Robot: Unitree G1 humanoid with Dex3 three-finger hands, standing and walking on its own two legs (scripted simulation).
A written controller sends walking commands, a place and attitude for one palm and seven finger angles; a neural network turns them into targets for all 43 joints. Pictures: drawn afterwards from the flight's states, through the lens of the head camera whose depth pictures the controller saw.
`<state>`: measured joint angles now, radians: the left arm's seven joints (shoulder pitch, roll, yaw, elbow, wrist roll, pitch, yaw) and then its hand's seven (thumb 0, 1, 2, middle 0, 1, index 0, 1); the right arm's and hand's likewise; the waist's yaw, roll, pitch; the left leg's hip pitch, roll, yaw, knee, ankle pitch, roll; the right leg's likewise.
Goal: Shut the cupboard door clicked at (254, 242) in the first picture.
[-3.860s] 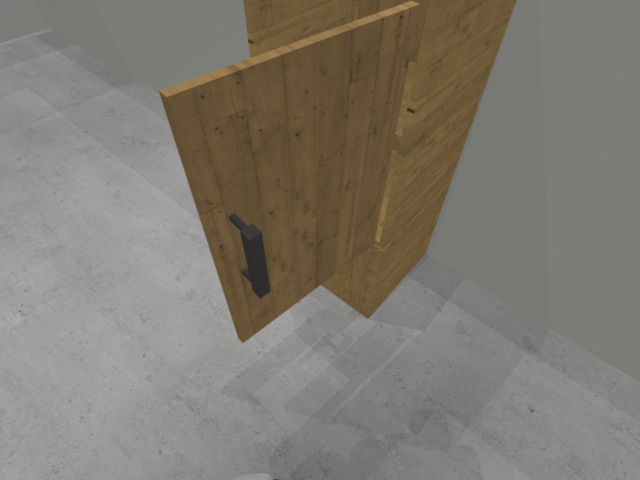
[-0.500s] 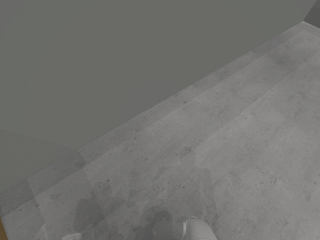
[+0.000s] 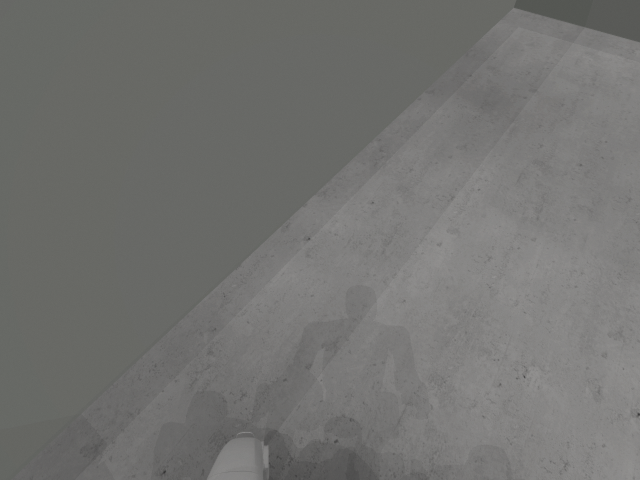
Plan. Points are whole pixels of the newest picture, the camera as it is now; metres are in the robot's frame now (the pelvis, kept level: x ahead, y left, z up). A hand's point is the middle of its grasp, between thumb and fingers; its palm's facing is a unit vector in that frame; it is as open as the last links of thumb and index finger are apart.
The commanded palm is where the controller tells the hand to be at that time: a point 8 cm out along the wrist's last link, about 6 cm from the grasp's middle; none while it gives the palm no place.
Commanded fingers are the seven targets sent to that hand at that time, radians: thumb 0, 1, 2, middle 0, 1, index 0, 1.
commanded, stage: walk to a spot facing it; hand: left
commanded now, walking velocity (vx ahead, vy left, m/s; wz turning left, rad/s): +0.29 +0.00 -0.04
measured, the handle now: out of the picture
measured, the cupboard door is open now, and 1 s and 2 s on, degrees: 83 83 83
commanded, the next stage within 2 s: turn to face it in 0.04 s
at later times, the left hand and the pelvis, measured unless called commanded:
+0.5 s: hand (199, 407) +0.24 +0.21 -0.18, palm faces +0.14 -0.97 -0.19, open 7.3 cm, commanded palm none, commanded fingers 0.00 0.90 0.90 -0.20 -0.30 -0.20 -0.30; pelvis +0.20 +0.02 +0.00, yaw +5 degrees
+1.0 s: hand (226, 387) +0.27 +0.17 -0.17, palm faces +0.43 -0.87 -0.24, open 7.3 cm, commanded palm none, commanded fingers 0.00 0.90 0.90 -0.20 -0.30 -0.20 -0.30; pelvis +0.28 -0.04 -0.01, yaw +27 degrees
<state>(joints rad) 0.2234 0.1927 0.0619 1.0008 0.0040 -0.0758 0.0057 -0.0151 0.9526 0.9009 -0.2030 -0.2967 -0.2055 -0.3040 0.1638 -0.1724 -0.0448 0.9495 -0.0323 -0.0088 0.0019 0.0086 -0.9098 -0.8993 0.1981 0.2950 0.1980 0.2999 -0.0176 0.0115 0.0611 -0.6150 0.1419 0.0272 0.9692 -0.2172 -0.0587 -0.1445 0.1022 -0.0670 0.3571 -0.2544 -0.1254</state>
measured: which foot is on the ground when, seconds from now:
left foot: up 0.00-0.22, down 0.24-0.66, up 0.68-1.00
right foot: down 0.00-0.24, up 0.26-0.64, down 0.66-1.00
